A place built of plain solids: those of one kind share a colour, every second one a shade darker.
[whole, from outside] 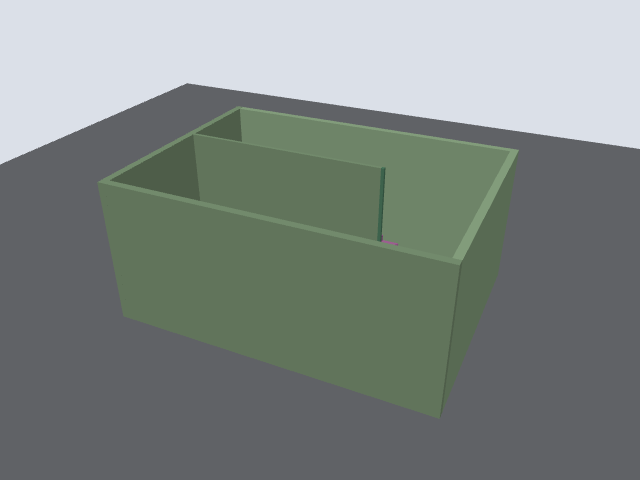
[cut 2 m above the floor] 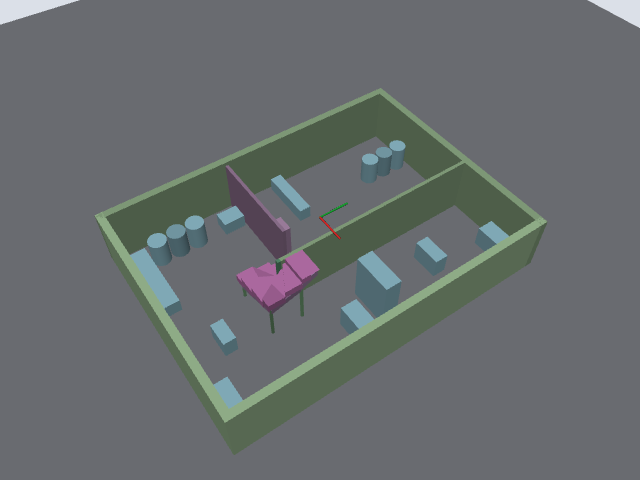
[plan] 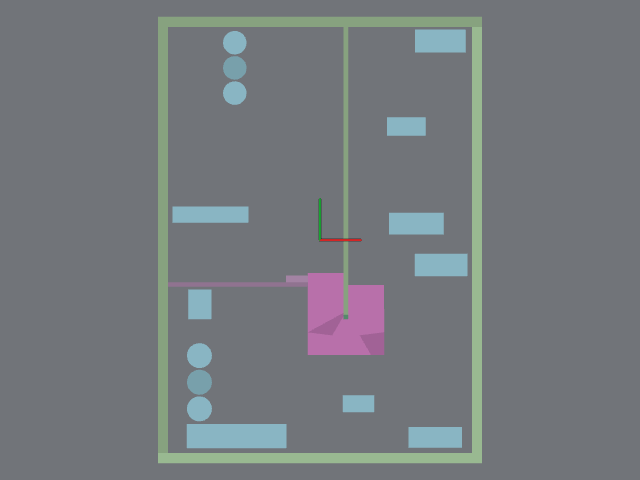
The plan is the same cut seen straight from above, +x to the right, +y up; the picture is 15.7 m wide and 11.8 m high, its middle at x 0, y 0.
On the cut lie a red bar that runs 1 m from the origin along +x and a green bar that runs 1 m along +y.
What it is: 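A barn, workshop or loft; a timber stair that turns on kite winders round a square newel, open at its outer side over a tall bay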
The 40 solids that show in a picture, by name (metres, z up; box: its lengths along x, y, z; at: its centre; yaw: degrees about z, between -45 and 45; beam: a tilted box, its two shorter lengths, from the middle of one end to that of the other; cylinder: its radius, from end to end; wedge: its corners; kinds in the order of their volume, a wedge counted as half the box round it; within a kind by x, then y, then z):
{
 "wall_1": {"box": [0.25, 10.97, 5.03], "at": [-3.86, 0.0, 2.47]},
 "wall_2": {"box": [7.97, 0.25, 5.03], "at": [0.0, -5.36, 2.47]},
 "wall_3": {"box": [7.97, 0.25, 5.03], "at": [0.0, 5.36, 2.47]},
 "wall_4": {"box": [0.12, 7.1, 5.03], "at": [0.64, 1.71, 2.47]},
 "wall_5": {"box": [0.25, 10.97, 5.03], "at": [3.86, 0.0, 2.47]},
 "piece_1": {"cylinder": 0.31, "from": [-2.96, -4.15, 0.0], "to": [-2.96, -4.15, 0.91]},
 "piece_2": {"cylinder": 0.31, "from": [-2.96, -3.5, 0.0], "to": [-2.96, -3.5, 0.91]},
 "piece_3": {"cylinder": 0.31, "from": [-2.96, -2.84, 0.0], "to": [-2.96, -2.84, 0.91]},
 "piece_4": {"box": [0.58, 0.73, 0.53], "at": [-2.95, -1.58, 0.21]},
 "piece_5": {"box": [1.87, 0.4, 0.54], "at": [-2.69, 0.62, 0.22]},
 "piece_6": {"cylinder": 0.29, "from": [-2.09, 3.61, 0.0], "to": [-2.09, 3.61, 0.91]},
 "piece_7": {"cylinder": 0.29, "from": [-2.09, 4.23, 0.0], "to": [-2.09, 4.23, 0.91]},
 "piece_8": {"cylinder": 0.29, "from": [-2.09, 4.85, 0.0], "to": [-2.09, 4.85, 0.91]},
 "piece_9": {"box": [2.45, 0.6, 0.54], "at": [-2.05, -4.82, 0.22]},
 "piece_10": {"box": [0.78, 0.42, 0.68], "at": [0.95, -4.03, 0.29]},
 "piece_11": {"box": [0.95, 0.46, 0.77], "at": [2.12, 2.79, 0.34]},
 "piece_12": {"box": [1.35, 0.54, 1.77], "at": [2.37, 0.4, 0.84]},
 "piece_13": {"box": [1.32, 0.51, 0.54], "at": [2.83, -4.85, 0.22]},
 "piece_14": {"box": [1.25, 0.57, 0.77], "at": [2.96, 4.89, 0.33]},
 "piece_15": {"box": [1.3, 0.56, 0.88], "at": [2.98, -0.61, 0.39]},
 "part_1": {"box": [3.46, 0.11, 1.92], "at": [-2.02, -1.09, 0.91]},
 "part_2": {"box": [0.54, 0.18, 1.92], "at": [-0.56, -0.96, 0.91]},
 "tread_1": {"wedge": [[-0.3, -2.83, 0.77], [-0.3, -2.83, 1.02], [-0.3, -2.27, 0.77], [-0.3, -2.27, 1.02], [0.02, -2.83, 0.77], [0.02, -2.83, 1.02], [0.3, -2.35, 0.77], [0.3, -2.35, 1.02]]},
 "tread_2": {"wedge": [[-0.3, -2.27, 0.57], [-0.3, -2.27, 0.81], [-0.3, -1.7, 0.57], [-0.3, -1.7, 0.81], [0.59, -1.79, 0.57], [0.59, -1.79, 0.81], [0.59, -1.7, 0.57], [0.59, -1.7, 0.81]]},
 "tread_3": {"wedge": [[-0.3, -2.27, 0.77], [-0.3, -2.27, 1.02], [0.3, -2.35, 0.77], [0.3, -2.35, 1.02], [0.58, -1.87, 0.77], [0.58, -1.87, 1.02], [0.59, -1.79, 0.77], [0.59, -1.79, 1.02]]},
 "tread_4": {"wedge": [[0.02, -2.83, 0.98], [0.02, -2.83, 1.22], [0.58, -1.86, 0.98], [0.58, -1.86, 1.22], [0.64, -2.83, 0.98], [0.64, -2.83, 1.22], [0.64, -1.94, 0.98], [0.64, -1.94, 1.22]]},
 "tread_5": {"box": [0.89, 0.3, 0.24], "at": [0.14, -1.55, 0.49]},
 "tread_6": {"box": [0.89, 0.3, 0.24], "at": [0.14, -1.25, 0.29]},
 "tread_7": {"box": [0.89, 0.3, 0.25], "at": [0.14, -0.96, 0.08]},
 "tread_8": {"wedge": [[0.64, -2.83, 1.18], [0.64, -2.83, 1.42], [0.64, -1.94, 1.18], [0.64, -1.94, 1.42], [0.69, -1.85, 1.18], [0.69, -1.85, 1.42], [1.26, -2.83, 1.18], [1.26, -2.83, 1.42]]},
 "tread_9": {"wedge": [[0.69, -1.86, 1.38], [0.69, -1.86, 1.63], [0.69, -1.78, 1.38], [0.69, -1.78, 1.63], [0.97, -2.34, 1.38], [0.97, -2.34, 1.63], [1.58, -2.27, 1.38], [1.58, -2.27, 1.63]]},
 "tread_10": {"wedge": [[0.69, -1.79, 1.59], [0.69, -1.79, 1.83], [0.69, -1.7, 1.59], [0.69, -1.7, 1.83], [1.58, -2.27, 1.59], [1.58, -2.27, 1.83], [1.58, -1.7, 1.59], [1.58, -1.7, 1.83]]},
 "tread_11": {"wedge": [[0.97, -2.34, 1.38], [0.97, -2.34, 1.63], [1.26, -2.83, 1.38], [1.26, -2.83, 1.63], [1.58, -2.83, 1.38], [1.58, -2.83, 1.63], [1.58, -2.27, 1.38], [1.58, -2.27, 1.63]]},
 "tread_12": {"box": [0.89, 0.3, 0.24], "at": [1.13, -1.55, 1.91]},
 "tread_13": {"box": [0.89, 0.3, 0.24], "at": [1.13, -1.25, 2.12]},
 "newel_1": {"box": [0.12, 0.12, 5.03], "at": [0.64, -1.89, 2.47]},
 "carriage_1": {"wedge": [[1.41, -2.7, 1.01], [1.41, -2.7, 1.23], [1.41, -1.7, 1.32], [1.41, -1.7, 1.53], [1.48, -2.7, 1.01], [1.48, -2.7, 1.23], [1.48, -1.7, 1.32], [1.48, -1.7, 1.53]]},
 "carriage_2": {"wedge": [[1.41, -1.7, 1.36], [1.41, -1.7, 1.59], [1.41, -1.11, 1.67], [1.41, -1.11, 1.9], [1.48, -1.7, 1.36], [1.48, -1.7, 1.59], [1.48, -1.11, 1.67], [1.48, -1.11, 1.9]]},
 "post_1": {"box": [0.08, 0.08, 1.43], "at": [1.45, -2.7, 0.67]},
 "post_2": {"box": [0.08, 0.08, 1.64], "at": [1.45, -1.66, 0.77]}
}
